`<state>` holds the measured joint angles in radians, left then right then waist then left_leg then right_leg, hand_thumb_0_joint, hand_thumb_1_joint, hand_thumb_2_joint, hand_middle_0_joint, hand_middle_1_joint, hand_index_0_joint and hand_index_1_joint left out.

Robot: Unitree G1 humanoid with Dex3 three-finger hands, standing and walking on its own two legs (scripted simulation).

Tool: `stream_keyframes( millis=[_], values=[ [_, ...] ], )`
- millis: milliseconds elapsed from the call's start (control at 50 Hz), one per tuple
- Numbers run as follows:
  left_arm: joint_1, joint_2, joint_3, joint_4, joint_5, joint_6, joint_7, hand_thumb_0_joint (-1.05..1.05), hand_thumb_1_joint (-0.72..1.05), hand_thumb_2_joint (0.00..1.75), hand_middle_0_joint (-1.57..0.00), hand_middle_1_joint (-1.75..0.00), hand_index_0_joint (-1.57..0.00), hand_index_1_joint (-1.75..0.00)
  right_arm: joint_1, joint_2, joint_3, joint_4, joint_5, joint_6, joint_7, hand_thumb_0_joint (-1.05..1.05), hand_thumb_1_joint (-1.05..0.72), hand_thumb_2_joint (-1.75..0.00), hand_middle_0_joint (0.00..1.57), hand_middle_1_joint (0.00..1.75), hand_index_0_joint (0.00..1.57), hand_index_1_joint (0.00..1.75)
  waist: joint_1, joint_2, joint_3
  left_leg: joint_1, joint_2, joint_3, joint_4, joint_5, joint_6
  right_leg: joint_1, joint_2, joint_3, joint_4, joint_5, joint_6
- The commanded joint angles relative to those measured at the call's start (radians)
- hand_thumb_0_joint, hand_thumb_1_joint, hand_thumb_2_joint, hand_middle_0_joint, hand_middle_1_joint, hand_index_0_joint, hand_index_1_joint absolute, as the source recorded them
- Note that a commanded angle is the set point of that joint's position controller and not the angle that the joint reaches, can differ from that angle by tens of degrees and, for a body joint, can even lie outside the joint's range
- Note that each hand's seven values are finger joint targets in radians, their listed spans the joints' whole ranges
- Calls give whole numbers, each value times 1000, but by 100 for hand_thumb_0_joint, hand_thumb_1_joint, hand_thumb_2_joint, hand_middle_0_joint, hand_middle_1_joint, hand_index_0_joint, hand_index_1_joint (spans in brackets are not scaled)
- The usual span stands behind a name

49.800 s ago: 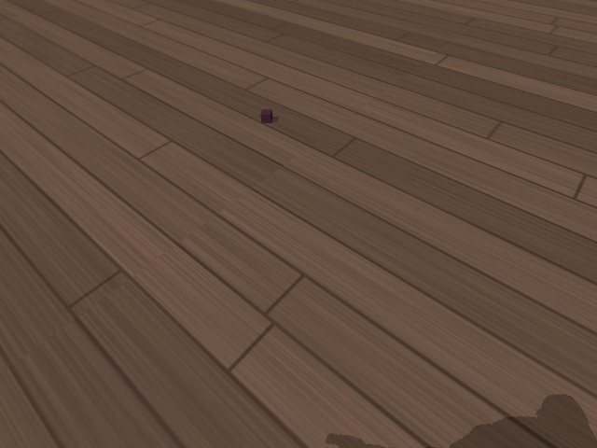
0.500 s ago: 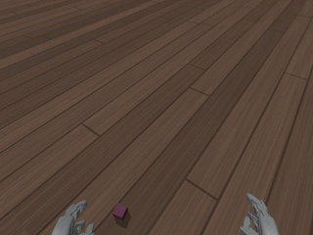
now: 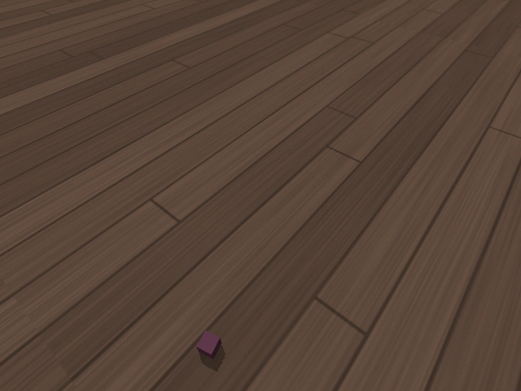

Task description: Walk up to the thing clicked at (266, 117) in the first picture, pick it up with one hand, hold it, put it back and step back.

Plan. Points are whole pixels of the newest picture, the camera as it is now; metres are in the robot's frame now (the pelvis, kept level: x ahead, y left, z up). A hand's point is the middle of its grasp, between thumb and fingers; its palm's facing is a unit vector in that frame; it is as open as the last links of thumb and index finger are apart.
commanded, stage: stand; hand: left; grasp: from above
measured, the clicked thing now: (209, 344) +0.41 +0.23 -0.73
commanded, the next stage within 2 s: none
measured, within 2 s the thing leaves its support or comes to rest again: neither
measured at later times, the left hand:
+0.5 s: hand out of the picture +0.03 +0.24 -0.14, palm faces +0.03 -0.94 -0.34, open 7.4 cm
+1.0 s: hand out of the picture +0.06 +0.23 -0.14, palm faces +0.00 -0.95 -0.33, open 7.4 cm
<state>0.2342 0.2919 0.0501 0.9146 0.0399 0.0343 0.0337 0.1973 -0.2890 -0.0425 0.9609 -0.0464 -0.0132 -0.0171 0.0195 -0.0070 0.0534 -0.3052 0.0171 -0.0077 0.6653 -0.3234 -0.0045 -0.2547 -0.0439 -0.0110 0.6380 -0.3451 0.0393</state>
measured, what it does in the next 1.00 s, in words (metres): stands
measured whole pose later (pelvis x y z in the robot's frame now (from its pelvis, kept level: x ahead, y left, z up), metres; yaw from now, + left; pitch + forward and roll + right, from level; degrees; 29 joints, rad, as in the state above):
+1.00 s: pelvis +0.00 -0.01 +0.02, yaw +0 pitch -4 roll +0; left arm 0.13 0.30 0.03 1.16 0.03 0.00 0.01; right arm 0.14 -0.31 -0.01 1.14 -0.02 0.00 -0.01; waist 0.00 0.01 0.07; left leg -0.14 0.03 0.00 0.37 -0.17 -0.03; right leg -0.09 -0.02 -0.02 0.36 -0.20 0.02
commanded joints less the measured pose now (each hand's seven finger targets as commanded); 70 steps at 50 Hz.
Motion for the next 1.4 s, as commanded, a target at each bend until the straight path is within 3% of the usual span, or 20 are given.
stream_keyframes(
  millis=[0, 80, 160, 300, 380, 480, 580, 720, 900, 1020, 1200, 1380],
  values=[
    [-46, 161, 33, -2, -7, -42, 12, 0, 90, 90, -20, -30, -20, -30, -57, -172, -37, -33, 9, -18, -21, 0, -90, -90, 20, 30, 20, 30, -2, 35, -55, 87, 60, -95, -225, 156, 40, 53, -48, 65, -191, 198, -56],
    [-59, 162, 26, 61, -7, -43, 10, 0, 90, 90, -20, -30, -20, -30, -52, -184, -34, 10, 15, -12, -21, 0, -90, -90, 20, 30, 20, 30, -8, 33, -28, 113, 70, -102, -291, 120, 34, 79, -48, 59, -244, 174, -51],
    [-76, 171, 23, 102, -8, -47, 10, 0, 90, 90, -20, -30, -20, -30, -51, -185, -30, 43, 18, -9, -21, 0, -90, -90, 20, 30, 20, 30, -10, 21, -20, 133, 72, -94, -312, 165, 28, 111, -59, 63, -284, 194, -46],
    [-75, 180, 20, 155, -5, -44, 6, 0, 90, 90, -20, -30, -20, -30, -79, -191, -29, 72, 18, -3, -16, 0, -90, -90, 20, 30, 20, 30, -6, 28, 27, 111, 75, -106, -374, 39, 23, 98, -53, 56, -319, 118, -42],
    [-82, 182, 18, 169, -7, -47, 4, 0, 90, 90, -20, -30, -20, -30, -87, -193, -26, 82, 20, -5, -12, 0, -90, -90, 20, 30, 20, 30, -5, 16, 9, 128, 81, -106, -376, 68, 24, 111, -63, 63, -337, 125, -43],
    [-99, 200, 20, 177, -9, -49, 0, 0, 90, 90, -20, -30, -20, -30, -81, -196, -22, 98, 21, -2, -8, 0, -90, -90, 20, 30, 20, 30, -8, 21, 29, 107, 78, -102, -382, 31, 22, 108, -63, 71, -354, 89, -42],
    [-113, 213, 21, 178, -11, -51, -2, 0, 90, 90, -20, -30, -20, -30, -83, -204, -19, 101, 23, -2, -6, 0, -90, -90, 20, 30, 20, 30, -15, 17, 12, 123, 79, -97, -372, 51, 22, 98, -70, 83, -369, 80, -44],
    [-123, 213, 19, 181, -16, -56, -6, 0, 90, 90, -20, -30, -20, -30, -88, -212, -11, 113, 24, -8, -5, 0, -90, -90, 20, 30, 20, 30, -14, 23, -18, 150, 88, -86, -368, 149, 19, 129, -74, 84, -362, 179, -48],
    [-131, 213, 15, 191, -17, -51, -8, 0, 90, 90, -20, -30, -20, -30, -98, -217, -4, 122, 27, -4, -5, 0, -90, -90, 20, 30, 20, 30, -15, 13, -6, 149, 92, -86, -379, 131, 17, 118, -69, 78, -366, 150, -47],
    [-141, 210, 15, 191, -21, -57, -9, 0, 90, 90, -20, -30, -20, -30, -101, -218, -1, 127, 29, -8, -5, 0, -90, -90, 20, 30, 20, 30, -17, 20, -52, 190, 99, -74, -358, 248, 21, 152, -78, 80, -357, 273, -45],
    [-153, 216, 17, 184, -21, -56, -10, 0, 90, 90, -20, -30, -20, -30, -119, -233, -4, 125, 28, -13, -8, 0, -90, -90, 20, 30, 20, 30, -17, 14, -77, 225, 109, -65, -352, 326, 20, 160, -82, 75, -351, 330, -43],
    [-172, 231, 18, 177, -22, -57, -13, 0, 90, 90, -20, -30, -20, -30, -130, -234, -4, 125, 30, -12, -5, 0, -90, -90, 20, 30, 20, 30, -21, 15, -52, 204, 109, -67, -378, 268, 15, 155, -80, 74, -361, 266, -44]
  ],
)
